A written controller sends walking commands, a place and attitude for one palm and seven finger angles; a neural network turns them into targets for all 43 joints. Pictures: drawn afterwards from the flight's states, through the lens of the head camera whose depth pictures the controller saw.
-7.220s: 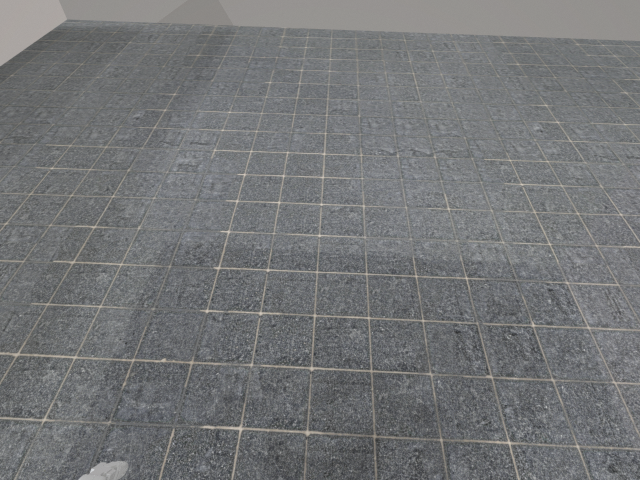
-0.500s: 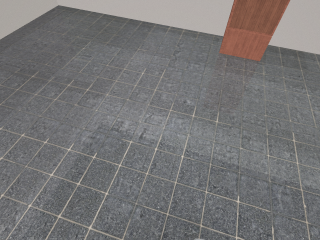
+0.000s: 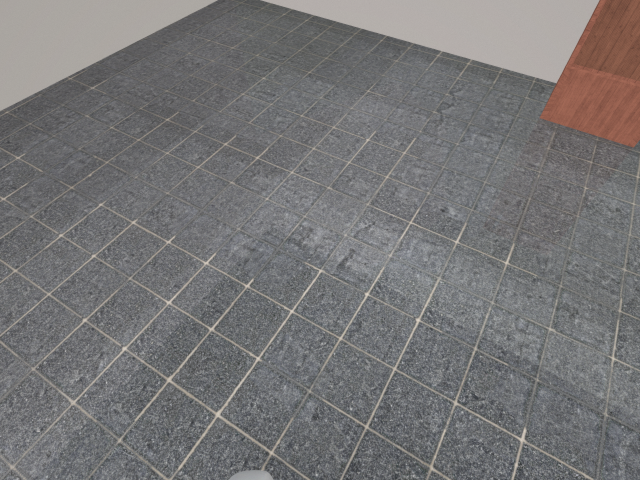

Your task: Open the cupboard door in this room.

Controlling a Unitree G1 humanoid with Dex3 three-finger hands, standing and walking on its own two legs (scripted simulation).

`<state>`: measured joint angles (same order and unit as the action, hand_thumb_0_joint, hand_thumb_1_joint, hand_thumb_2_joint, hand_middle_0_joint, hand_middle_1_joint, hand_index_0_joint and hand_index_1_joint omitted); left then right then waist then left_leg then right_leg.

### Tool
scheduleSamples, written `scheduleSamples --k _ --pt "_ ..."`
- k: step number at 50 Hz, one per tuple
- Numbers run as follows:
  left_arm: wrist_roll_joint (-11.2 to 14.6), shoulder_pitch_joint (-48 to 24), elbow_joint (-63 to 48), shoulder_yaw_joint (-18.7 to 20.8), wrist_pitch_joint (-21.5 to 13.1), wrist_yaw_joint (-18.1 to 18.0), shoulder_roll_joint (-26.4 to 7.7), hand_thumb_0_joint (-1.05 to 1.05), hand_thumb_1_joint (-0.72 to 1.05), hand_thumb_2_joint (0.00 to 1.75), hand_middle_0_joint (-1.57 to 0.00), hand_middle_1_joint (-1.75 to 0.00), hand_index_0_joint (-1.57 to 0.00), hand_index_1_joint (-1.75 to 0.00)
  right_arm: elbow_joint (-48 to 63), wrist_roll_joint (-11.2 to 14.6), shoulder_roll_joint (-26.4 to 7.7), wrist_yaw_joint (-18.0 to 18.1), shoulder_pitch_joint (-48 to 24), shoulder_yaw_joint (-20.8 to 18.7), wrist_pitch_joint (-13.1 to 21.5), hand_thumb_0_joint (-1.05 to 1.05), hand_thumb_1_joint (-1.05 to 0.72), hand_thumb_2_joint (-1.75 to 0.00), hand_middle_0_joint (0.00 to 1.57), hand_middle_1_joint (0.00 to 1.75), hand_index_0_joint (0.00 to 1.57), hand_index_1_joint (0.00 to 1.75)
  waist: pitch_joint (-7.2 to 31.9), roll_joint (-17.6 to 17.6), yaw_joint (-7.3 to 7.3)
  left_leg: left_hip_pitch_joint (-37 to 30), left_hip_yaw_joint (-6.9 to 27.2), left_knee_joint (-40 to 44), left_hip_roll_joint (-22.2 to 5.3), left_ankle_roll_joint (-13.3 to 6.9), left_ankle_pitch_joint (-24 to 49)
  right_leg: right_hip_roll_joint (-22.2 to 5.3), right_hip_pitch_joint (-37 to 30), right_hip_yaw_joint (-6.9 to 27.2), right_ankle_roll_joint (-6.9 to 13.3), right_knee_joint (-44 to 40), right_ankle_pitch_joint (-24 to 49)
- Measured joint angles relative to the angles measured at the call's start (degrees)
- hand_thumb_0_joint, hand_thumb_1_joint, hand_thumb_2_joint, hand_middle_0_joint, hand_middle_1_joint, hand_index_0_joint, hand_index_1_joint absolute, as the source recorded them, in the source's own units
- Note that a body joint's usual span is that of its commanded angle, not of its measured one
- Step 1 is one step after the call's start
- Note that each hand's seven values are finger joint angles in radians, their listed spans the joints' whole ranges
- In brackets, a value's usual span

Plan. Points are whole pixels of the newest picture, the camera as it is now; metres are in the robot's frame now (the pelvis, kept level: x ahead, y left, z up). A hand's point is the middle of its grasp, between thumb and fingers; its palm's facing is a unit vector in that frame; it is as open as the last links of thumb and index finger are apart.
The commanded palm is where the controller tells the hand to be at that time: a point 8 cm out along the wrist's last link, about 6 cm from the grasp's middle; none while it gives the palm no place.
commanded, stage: turn or walk to find it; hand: left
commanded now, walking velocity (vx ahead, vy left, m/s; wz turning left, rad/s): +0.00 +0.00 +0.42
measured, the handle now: out of the picture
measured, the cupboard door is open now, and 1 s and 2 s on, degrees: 0 0 0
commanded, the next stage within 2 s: none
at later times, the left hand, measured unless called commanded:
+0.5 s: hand out of the picture +0.05 +0.23 -0.15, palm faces +0.20 -0.94 -0.28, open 7.4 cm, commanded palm none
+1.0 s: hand out of the picture -0.11 +0.24 -0.19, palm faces +0.45 -0.86 -0.24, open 7.4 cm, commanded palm none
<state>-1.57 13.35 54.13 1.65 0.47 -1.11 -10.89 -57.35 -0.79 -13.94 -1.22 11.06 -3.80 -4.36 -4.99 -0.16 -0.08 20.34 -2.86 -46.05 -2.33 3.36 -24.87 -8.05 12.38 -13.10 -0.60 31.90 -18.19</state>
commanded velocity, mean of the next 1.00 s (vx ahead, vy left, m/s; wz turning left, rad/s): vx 0.00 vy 0.00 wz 0.42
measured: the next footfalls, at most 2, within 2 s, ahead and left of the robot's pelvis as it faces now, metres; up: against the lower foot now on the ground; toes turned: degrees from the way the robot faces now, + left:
left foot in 0.06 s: +0.04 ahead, +0.13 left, +0.00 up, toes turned +7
right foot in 0.50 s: +0.05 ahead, -0.11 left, +0.00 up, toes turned +8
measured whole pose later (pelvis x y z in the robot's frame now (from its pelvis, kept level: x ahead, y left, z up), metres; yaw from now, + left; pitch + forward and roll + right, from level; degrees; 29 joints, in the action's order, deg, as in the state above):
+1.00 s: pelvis -0.05 +0.04 -0.01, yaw +24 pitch -1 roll -1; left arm -0.9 13.8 56.7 3.6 3.9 -1.4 -14.9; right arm -54.6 -1.2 -11.8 -0.7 8.7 -3.0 -1.5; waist -4.8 -3.3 -1.0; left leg 16.4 -3.8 -35.4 -0.5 -2.3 -18.5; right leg -7.9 22.3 -6.1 -3.8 54.2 -29.4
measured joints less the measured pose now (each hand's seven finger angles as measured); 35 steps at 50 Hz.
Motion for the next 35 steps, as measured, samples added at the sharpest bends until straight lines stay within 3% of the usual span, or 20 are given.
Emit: scheduleSamples --k 2,3,6,10,16,22,25,29,32,35 --pt "0.18 0.65 0.69 0.5 0.38 0.0 -0.98 0.01 0.9 0.9 -0.2 -0.3 -0.21 -0.3 0.79 0.02 0.27 -0.02 -0.8 0.3 0.75 0.0 -0.91 -0.9 0.2 0.3 0.2 0.3 0.07 -0.65 -0.24 -3.14 -1.38 7.93 0.17 -0.53 4.27 -0.82 0.71 -0.98 -0.96 2.43 -1.25" --pt "0.41 1.15 0.84 0.8 0.71 0.03 -1.53 0.01 0.9 0.9 -0.2 -0.3 -0.21 -0.3 1.31 -0.07 0.3 -0.09 -1.04 0.4 1.34 0.0 -0.91 -0.9 0.2 0.3 0.2 0.3 0.39 -0.91 -0.34 -4.39 -1.6 11.5 0.28 -1.82 7.99 -1.31 1.66 -1.31 -1.52 4.6 -2.3" --pt "0.66 1.19 1.9 1.58 2.66 -0.37 -3.55 0.01 0.9 0.9 -0.2 -0.3 -0.21 -0.3 2.33 -0.31 1.55 0.11 -2.48 0.82 2.65 0.0 -0.91 -0.9 0.2 0.3 0.2 0.3 0.19 -2.93 -1.09 -3.7 -1.97 9.83 1.41 -4.9 6.42 -0.44 7.04 4.29 -2.75 17.63 -12.18" --pt "0.76 0.16 2.68 2.09 3.22 0.0 -4.45 0.01 0.9 0.9 -0.2 -0.3 -0.2 -0.3 3.08 -0.4 2.31 0.97 -2.7 1.44 3.17 0.0 -0.9 -0.9 0.2 0.3 0.2 0.3 0.72 -2.39 -0.9 -5.38 -0.46 14.18 2.07 -5.36 8.38 1.81 12.15 8.57 -3.31 28.93 -8.93" --pt "0.82 -1.46 0.86 1.87 2.58 0.24 -3.97 0.01 0.91 0.9 -0.2 -0.3 -0.2 -0.3 3.14 -0.36 2.65 0.94 -2.05 1.65 3.01 0.0 -0.9 -0.9 0.2 0.3 0.21 0.3 1.65 -1.01 -0.5 -6.78 1.84 19.37 3.39 -5.91 11.96 2.66 12.69 10.9 -4.05 25.65 -5.89" --pt "1.08 -3.46 -1.07 1.29 2.04 0.12 -2.35 0.01 0.91 0.9 -0.2 -0.3 -0.2 -0.3 2.91 -0.71 2.41 0.66 -0.56 0.99 2.18 0.0 -0.9 -0.9 0.2 0.3 0.21 0.3 1.99 0.85 1.11 -5.17 4.87 18.58 4.22 -5.0 12.62 4.47 8.08 11.16 -3.59 12.97 -6.1" --pt "1.17 -3.56 -2.25 0.79 0.92 0.11 -1.71 0.01 0.9 0.9 -0.2 -0.3 -0.2 -0.3 2.77 -0.46 2.02 0.5 0.66 0.45 1.7 0.0 -0.9 -0.9 0.2 0.3 0.21 0.3 2.47 1.2 1.36 -3.03 6.17 15.74 5.16 -3.92 11.77 5.11 3.09 10.48 -3.02 1.09 0.34" --pt "0.64 -2.91 -2.79 -0.08 -0.13 -0.06 0.32 0.01 0.9 0.9 -0.2 -0.3 -0.2 -0.3 1.97 -0.43 0.49 0.39 1.59 -0.83 0.32 0.0 -0.9 -0.9 0.2 0.3 0.21 0.3 2.34 3.22 1.41 3.72 6.77 -2.13 5.46 -2.75 0.13 4.9 2.63 7.65 0.85 1.05 0.61" --pt "0.65 -1.81 -2.51 -0.34 -0.01 -0.18 1.26 0.01 0.9 0.9 -0.2 -0.3 -0.21 -0.3 1.3 -0.61 -0.37 0.0 1.79 -1.35 -0.22 0.0 -0.9 -0.9 0.2 0.3 0.2 0.3 2.02 3.31 1.44 7.52 5.42 -15.29 4.28 -1.64 1.51 4.11 1.13 6.1 1.08 -1.06 1.39" --pt "0.54 -1.09 -1.73 -0.5 -0.06 -0.26 1.66 0.01 0.9 0.9 -0.2 -0.3 -0.21 -0.3 0.83 -0.59 -0.73 -0.13 2.05 -1.41 -0.25 0.0 -0.91 -0.9 0.2 0.3 0.2 0.3 1.55 2.81 1.61 7.97 4.5 -18.78 2.4 -0.35 3.0 3.24 0.06 4.42 0.9 -2.42 2.04"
